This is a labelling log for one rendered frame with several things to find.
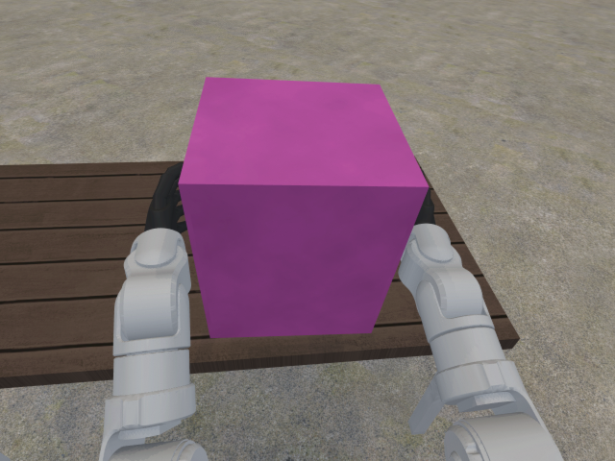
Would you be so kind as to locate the left robot hand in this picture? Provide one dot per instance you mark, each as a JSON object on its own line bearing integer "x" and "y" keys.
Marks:
{"x": 163, "y": 211}

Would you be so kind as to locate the carton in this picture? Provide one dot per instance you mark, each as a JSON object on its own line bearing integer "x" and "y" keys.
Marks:
{"x": 299, "y": 199}

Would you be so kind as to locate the right robot hand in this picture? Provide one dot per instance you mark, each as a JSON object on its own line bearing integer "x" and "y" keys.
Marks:
{"x": 425, "y": 215}

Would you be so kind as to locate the right robot forearm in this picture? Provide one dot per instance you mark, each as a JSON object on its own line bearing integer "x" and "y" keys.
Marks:
{"x": 472, "y": 370}

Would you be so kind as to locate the robot right upper arm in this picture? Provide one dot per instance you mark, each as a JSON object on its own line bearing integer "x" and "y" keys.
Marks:
{"x": 505, "y": 437}

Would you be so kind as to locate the robot left upper arm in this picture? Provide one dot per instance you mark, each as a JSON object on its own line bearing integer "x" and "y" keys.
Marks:
{"x": 179, "y": 450}

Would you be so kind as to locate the left robot forearm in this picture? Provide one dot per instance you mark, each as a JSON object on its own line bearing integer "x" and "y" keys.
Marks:
{"x": 152, "y": 391}

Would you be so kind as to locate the table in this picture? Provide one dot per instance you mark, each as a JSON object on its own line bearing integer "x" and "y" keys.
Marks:
{"x": 65, "y": 232}

